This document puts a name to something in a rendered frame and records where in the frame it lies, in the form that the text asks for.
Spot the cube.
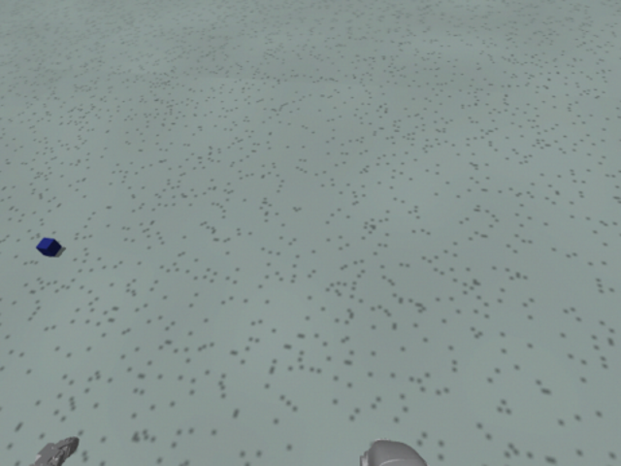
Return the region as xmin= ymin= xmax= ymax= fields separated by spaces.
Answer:
xmin=36 ymin=238 xmax=62 ymax=256

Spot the left robot hand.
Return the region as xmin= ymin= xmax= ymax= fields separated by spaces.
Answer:
xmin=28 ymin=437 xmax=79 ymax=466

